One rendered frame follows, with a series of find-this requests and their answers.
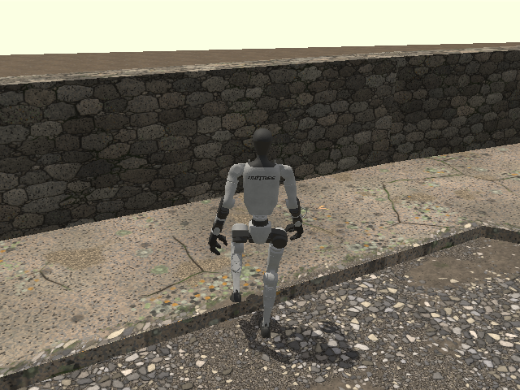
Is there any robot left upper arm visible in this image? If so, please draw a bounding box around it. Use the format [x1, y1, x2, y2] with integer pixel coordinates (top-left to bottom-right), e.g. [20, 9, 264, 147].
[222, 163, 245, 209]

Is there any right robot hand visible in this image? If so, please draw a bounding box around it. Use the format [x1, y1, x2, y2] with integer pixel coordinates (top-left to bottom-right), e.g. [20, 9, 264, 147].
[284, 223, 303, 241]

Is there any right robot forearm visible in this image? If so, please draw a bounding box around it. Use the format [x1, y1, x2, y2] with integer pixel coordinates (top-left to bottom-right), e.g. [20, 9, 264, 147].
[289, 198, 302, 227]

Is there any left robot foot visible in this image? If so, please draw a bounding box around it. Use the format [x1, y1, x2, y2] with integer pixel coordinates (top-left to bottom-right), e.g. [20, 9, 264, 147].
[230, 290, 241, 302]

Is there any left robot hand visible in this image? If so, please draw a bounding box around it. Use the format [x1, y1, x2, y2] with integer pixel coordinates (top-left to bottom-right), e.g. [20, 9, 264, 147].
[208, 232, 228, 255]

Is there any robot right upper arm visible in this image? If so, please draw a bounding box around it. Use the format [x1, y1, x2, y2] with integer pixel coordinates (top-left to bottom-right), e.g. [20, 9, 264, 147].
[279, 164, 298, 209]

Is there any left robot forearm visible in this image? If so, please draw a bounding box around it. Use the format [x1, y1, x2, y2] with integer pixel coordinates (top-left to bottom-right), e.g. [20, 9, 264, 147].
[211, 196, 229, 236]

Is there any robot right thigh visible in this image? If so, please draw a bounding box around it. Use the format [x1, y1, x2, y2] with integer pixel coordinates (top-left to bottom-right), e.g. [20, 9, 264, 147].
[263, 227, 288, 287]

